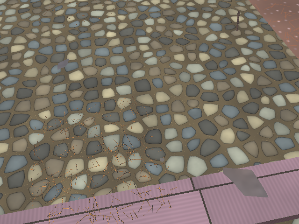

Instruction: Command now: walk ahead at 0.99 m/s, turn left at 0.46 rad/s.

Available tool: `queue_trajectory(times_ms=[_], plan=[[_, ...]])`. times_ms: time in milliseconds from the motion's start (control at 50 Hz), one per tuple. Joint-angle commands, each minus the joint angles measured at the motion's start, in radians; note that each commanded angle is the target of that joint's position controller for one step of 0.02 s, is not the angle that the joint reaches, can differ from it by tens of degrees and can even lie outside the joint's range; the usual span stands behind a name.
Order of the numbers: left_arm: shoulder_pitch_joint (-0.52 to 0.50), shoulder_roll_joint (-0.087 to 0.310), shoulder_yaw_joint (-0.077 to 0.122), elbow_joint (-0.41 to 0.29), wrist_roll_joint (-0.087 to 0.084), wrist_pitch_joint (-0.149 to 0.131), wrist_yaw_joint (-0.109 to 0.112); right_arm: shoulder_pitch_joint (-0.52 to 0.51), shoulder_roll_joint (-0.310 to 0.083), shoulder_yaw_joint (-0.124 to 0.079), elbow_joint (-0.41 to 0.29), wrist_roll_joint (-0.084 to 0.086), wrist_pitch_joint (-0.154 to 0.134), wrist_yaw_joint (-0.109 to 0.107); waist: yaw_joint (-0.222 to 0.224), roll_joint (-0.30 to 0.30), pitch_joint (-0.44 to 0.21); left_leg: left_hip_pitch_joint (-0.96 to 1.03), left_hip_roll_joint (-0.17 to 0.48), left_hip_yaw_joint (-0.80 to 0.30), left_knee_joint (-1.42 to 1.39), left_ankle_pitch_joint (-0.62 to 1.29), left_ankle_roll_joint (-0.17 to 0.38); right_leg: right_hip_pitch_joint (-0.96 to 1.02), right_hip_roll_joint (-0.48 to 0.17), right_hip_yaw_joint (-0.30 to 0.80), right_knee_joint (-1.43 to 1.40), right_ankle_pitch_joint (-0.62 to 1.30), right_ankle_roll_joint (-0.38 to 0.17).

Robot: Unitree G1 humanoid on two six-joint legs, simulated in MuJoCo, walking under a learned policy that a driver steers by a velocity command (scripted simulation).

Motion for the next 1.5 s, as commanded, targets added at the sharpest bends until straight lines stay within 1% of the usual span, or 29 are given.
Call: queue_trajectory(times_ms=[20, 100, 180, 200, 220, 240, 280, 400, 460, 500, 520, 540, 560, 580, 700, 860, 940, 960, 980, 1000, 1040, 1180, 1280, 1340, 1380, 1400, 1420, 1460, 1500], plan=[[-0.066, 0.048, -0.019, -0.138, 0.017, -0.006, -0.017, 0.002, -0.094, -0.018, -0.041, 0.009, -0.029, -0.006, 0.074, 0.044, 0.074, -0.026, 0.253, -0.426, -0.302, 0.000, 0.209, -0.178, -0.099, 0.014, -0.225, 0.005, 0.055], [-0.174, 0.026, -0.041, -0.181, -0.038, -0.008, -0.030, -0.029, -0.141, -0.045, -0.055, 0.018, -0.035, 0.011, 0.046, 0.078, 0.057, -0.249, 0.205, -0.318, -0.387, 0.222, 0.138, 0.238, -0.038, -0.080, -0.567, 0.354, 0.081], [0.101, 0.107, 0.008, -0.128, -0.017, -0.038, 0.021, 0.021, -0.144, -0.042, -0.010, 0.023, -0.012, 0.014, 0.181, -0.046, -0.209, -0.061, 0.115, -0.256, 0.345, 0.822, 0.033, 0.603, -0.017, -0.050, -0.799, 0.227, 0.013], [0.299, 0.182, 0.042, -0.068, -0.019, -0.033, 0.052, -0.051, -0.155, -0.052, -0.031, 0.031, -0.020, 0.008, 0.261, -0.039, -0.287, -0.222, 0.086, -0.230, 0.564, 0.460, 0.033, 0.848, -0.144, 0.036, -0.850, 0.129, 0.002], [0.355, 0.207, 0.044, -0.044, 0.001, -0.017, 0.062, -0.072, -0.010, -0.020, -0.062, 0.024, -0.027, -0.012, 0.213, -0.168, -0.236, -0.493, 0.076, -0.139, 0.796, -0.237, 0.033, 1.018, -0.371, 0.160, -0.749, 0.604, 0.031], [0.390, 0.217, 0.059, -0.032, 0.015, 0.002, 0.060, -0.017, 0.023, -0.001, -0.104, 0.056, -0.020, -0.031, 0.185, -0.199, -0.319, -0.763, 0.068, -0.011, 1.026, -0.332, 0.004, 1.178, -0.583, 0.369, -0.670, 0.976, -0.120], [0.412, 0.077, 0.039, 0.004, 0.003, -0.004, 0.042, -0.260, 0.007, -0.008, -0.160, 0.023, 0.014, -0.037, 0.240, -0.051, -0.139, -0.928, 0.146, 0.019, 1.166, -0.286, 0.031, 0.975, -0.442, 0.239, -0.777, 0.619, -0.094], [0.132, -0.015, 0.014, 0.097, -0.030, -0.051, 0.031, -0.476, 0.133, 0.066, -0.437, -0.001, 0.069, 0.028, -0.087, -0.137, 0.161, -0.771, 0.198, 0.071, 0.987, -0.276, 0.078, 0.260, -0.280, -0.222, -1.185, 0.576, 0.042], [0.091, 0.166, 0.056, 0.026, -0.077, -0.077, 0.051, -0.115, -0.001, 0.025, -0.302, -0.031, 0.072, 0.062, -0.239, -0.049, -0.141, 0.080, 0.028, 0.235, 0.731, 0.045, 0.061, 0.045, -0.231, -0.299, -0.876, 1.444, -0.028], [-0.052, 0.282, 0.100, -0.031, -0.099, -0.080, 0.031, 0.265, -0.120, -0.035, -0.185, -0.015, 0.083, 0.040, -0.427, -0.071, -0.348, 0.497, 0.005, 0.094, 0.520, 0.055, 0.120, 0.013, -0.233, -0.222, -0.186, 1.385, 0.008], [-0.006, 0.157, 0.080, -0.008, -0.076, -0.059, 0.016, 0.096, -0.186, -0.069, -0.188, 0.036, 0.085, 0.025, -0.322, 0.180, -0.255, 0.493, 0.034, -0.089, 0.276, 0.083, 0.196, -0.149, 0.010, -0.229, 0.353, 0.102, 0.043], [0.189, 0.031, 0.033, -0.138, -0.040, -0.062, 0.009, -0.072, -0.285, -0.074, -0.259, -0.003, 0.089, 0.016, -0.065, 0.342, -0.392, 0.560, 0.280, -0.593, 0.160, 0.221, 0.352, -0.346, 0.024, -0.082, 0.686, -0.095, 0.061], [0.160, 0.093, 0.032, -0.190, -0.016, -0.074, 0.003, -0.047, -0.256, -0.076, -0.292, -0.001, 0.096, -0.004, -0.095, 0.182, -0.483, 0.590, 0.328, -0.876, -0.051, -0.191, 0.398, -0.420, 0.014, 0.057, 0.668, 0.004, 0.045], [0.150, 0.077, 0.021, -0.180, -0.027, -0.067, 0.009, -0.073, -0.193, -0.059, -0.252, -0.008, 0.085, -0.019, -0.051, 0.055, -0.257, 0.414, 0.362, -0.881, -0.160, -0.289, 0.352, -0.492, -0.033, 0.046, 0.634, 0.008, 0.051], [0.086, 0.060, -0.001, -0.186, -0.039, 0.052, 0.020, -0.156, -0.069, 0.002, -0.150, -0.011, -0.040, 0.002, 0.128, -0.047, 0.135, -0.297, 0.196, -0.231, -0.267, 0.155, 0.177, -0.220, -0.161, -0.027, 0.015, -0.017, 0.058], [-0.029, 0.043, 0.013, -0.137, -0.079, 0.017, -0.024, -0.053, -0.130, -0.019, -0.104, 0.002, -0.070, -0.008, 0.034, 0.059, -0.027, 0.345, 0.223, 0.102, -0.318, 1.029, -0.010, -0.019, 0.001, -0.209, -0.649, 0.502, -0.059], [0.525, 0.167, 0.088, 0.034, -0.068, 0.042, -0.008, -0.223, -0.180, -0.039, -0.159, -0.042, -0.003, -0.048, 0.357, 0.084, -0.219, 0.250, 0.230, 0.174, 0.564, 1.284, -0.054, 0.470, 0.076, -0.162, -0.710, 0.260, -0.160], [0.565, 0.188, 0.101, 0.071, -0.066, 0.056, 0.004, -0.281, -0.060, -0.005, -0.180, -0.054, -0.018, -0.031, 0.327, -0.060, -0.159, -0.100, 0.088, 0.139, 0.954, 0.307, -0.037, 0.645, -0.005, -0.032, -0.604, 0.183, -0.186], [0.429, 0.259, 0.111, 0.039, -0.038, 0.057, 0.009, -0.128, 0.054, 0.030, -0.266, -0.010, -0.033, -0.011, 0.102, -0.353, -0.237, -0.580, -0.015, 0.007, 1.266, -0.310, -0.104, 0.895, -0.233, 0.555, -0.711, 0.117, -0.405], [0.361, 0.211, 0.114, -0.016, -0.048, 0.058, 0.007, -0.160, -0.013, 0.044, -0.281, -0.022, -0.056, -0.013, 0.154, -0.132, -0.291, -0.640, 0.044, -0.101, 1.220, -0.196, -0.073, 0.863, -0.282, 0.764, -0.945, -0.097, -0.417], [0.313, 0.137, 0.097, 0.000, -0.061, 0.051, 0.010, -0.253, -0.067, 0.044, -0.289, -0.036, -0.068, -0.006, 0.083, 0.113, -0.073, -0.549, 0.154, -0.094, 0.982, -0.062, -0.062, 0.512, -0.228, 0.608, -1.030, -0.140, -0.309], [0.325, 0.150, 0.093, 0.018, -0.079, 0.004, 0.013, -0.477, -0.014, 0.088, -0.400, -0.037, 0.005, 0.019, 0.078, 0.012, 0.109, -0.357, 0.215, 0.027, 0.410, 0.161, -0.149, 0.076, -0.010, 0.302, -1.118, 0.282, -0.230], [0.401, 0.180, 0.112, 0.051, -0.087, 0.010, 0.018, -0.581, -0.010, 0.090, -0.427, -0.015, -0.009, 0.017, 0.166, -0.052, 0.028, -0.285, 0.135, 0.038, 0.135, 0.336, -0.116, 0.335, -0.031, 0.324, -1.014, 0.657, -0.157], [0.331, 0.238, 0.126, 0.034, -0.077, 0.004, 0.025, -0.380, -0.094, 0.050, -0.374, -0.007, -0.018, -0.009, 0.053, -0.056, -0.129, 0.058, 0.076, 0.013, 0.061, 0.201, -0.087, 0.380, -0.029, 0.333, -0.739, 0.937, -0.093], [0.216, 0.193, 0.114, -0.009, -0.063, -0.018, 0.019, 0.063, -0.205, -0.008, -0.278, -0.020, -0.024, -0.048, -0.171, -0.001, -0.349, 0.525, 0.271, -0.141, 0.122, -0.139, -0.050, 0.170, 0.027, 0.272, -0.232, 0.655, -0.075], [0.347, 0.003, 0.066, -0.048, -0.110, -0.016, 0.023, 0.071, -0.268, -0.026, -0.271, -0.071, -0.024, -0.049, -0.055, 0.332, -0.490, 0.785, 0.611, -0.646, 0.004, -0.354, 0.046, -0.144, 0.137, 0.149, 0.104, -0.223, -0.052], [0.317, 0.084, 0.057, -0.064, -0.097, 0.001, 0.027, -0.005, -0.242, -0.038, -0.279, -0.049, -0.010, -0.039, -0.048, 0.334, -0.490, 0.709, 0.608, -0.877, -0.133, -0.542, 0.084, -0.266, 0.071, 0.083, 0.203, -0.136, -0.064], [0.149, 0.131, 0.069, -0.057, -0.051, 0.022, 0.011, -0.128, -0.075, -0.005, -0.264, -0.036, -0.007, -0.029, -0.039, 0.093, -0.177, 0.395, 0.484, -0.530, -0.162, -0.369, 0.052, -0.283, -0.024, 0.037, 0.122, 0.046, -0.057], [0.112, 0.076, 0.057, -0.081, -0.032, 0.040, -0.022, -0.080, -0.037, 0.006, -0.196, -0.037, -0.019, -0.025, 0.001, 0.099, -0.074, 0.228, 0.416, -0.340, -0.190, -0.129, 0.042, -0.244, -0.058, 0.045, 0.072, 0.041, -0.047]])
